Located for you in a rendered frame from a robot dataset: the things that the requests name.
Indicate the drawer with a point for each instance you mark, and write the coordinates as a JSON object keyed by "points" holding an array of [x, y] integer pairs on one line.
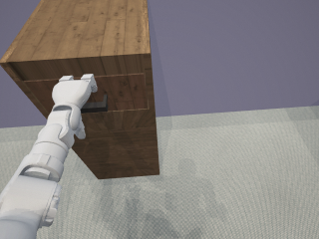
{"points": [[124, 91]]}

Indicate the robot left upper arm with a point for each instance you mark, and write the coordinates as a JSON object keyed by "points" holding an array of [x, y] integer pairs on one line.
{"points": [[29, 204]]}

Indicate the cabinet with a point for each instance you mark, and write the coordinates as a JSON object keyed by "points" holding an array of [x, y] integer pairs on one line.
{"points": [[101, 37]]}

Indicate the robot left hand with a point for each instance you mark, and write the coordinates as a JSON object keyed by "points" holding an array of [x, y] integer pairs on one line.
{"points": [[75, 92]]}

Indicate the robot left forearm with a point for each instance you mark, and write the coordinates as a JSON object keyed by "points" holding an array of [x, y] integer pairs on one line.
{"points": [[47, 156]]}

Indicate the handle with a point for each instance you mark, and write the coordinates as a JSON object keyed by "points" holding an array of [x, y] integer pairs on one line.
{"points": [[95, 107]]}

